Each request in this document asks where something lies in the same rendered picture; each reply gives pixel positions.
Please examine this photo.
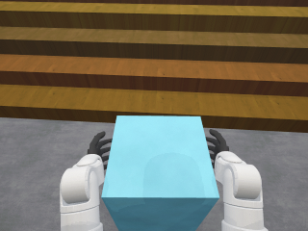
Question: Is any right robot forearm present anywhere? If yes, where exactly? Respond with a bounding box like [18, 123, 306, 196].
[214, 151, 269, 231]

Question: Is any robot left hand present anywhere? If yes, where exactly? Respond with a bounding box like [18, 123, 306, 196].
[87, 131, 113, 170]

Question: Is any robot right hand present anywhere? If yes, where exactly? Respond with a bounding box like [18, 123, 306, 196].
[205, 129, 229, 168]

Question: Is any carton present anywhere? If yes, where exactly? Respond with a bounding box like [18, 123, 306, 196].
[101, 115, 219, 231]

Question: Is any left robot forearm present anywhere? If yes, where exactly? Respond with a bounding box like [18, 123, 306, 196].
[60, 154, 105, 231]

